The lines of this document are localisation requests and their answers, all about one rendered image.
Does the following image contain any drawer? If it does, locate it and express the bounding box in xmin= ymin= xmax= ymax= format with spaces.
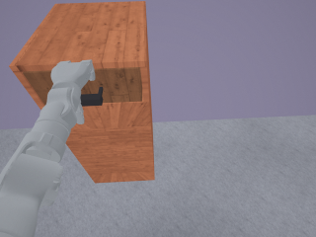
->
xmin=23 ymin=67 xmax=143 ymax=105

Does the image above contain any robot left hand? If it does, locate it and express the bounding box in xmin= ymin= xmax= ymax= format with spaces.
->
xmin=50 ymin=59 xmax=96 ymax=124

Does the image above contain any cabinet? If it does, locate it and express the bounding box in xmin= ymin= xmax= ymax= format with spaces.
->
xmin=9 ymin=1 xmax=155 ymax=184

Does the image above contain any left robot upper arm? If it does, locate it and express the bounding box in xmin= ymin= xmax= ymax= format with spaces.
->
xmin=0 ymin=153 xmax=64 ymax=237

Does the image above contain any handle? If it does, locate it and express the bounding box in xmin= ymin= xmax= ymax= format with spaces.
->
xmin=80 ymin=87 xmax=104 ymax=107

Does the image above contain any robot left forearm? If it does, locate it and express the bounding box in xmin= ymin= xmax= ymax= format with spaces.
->
xmin=0 ymin=80 xmax=81 ymax=192

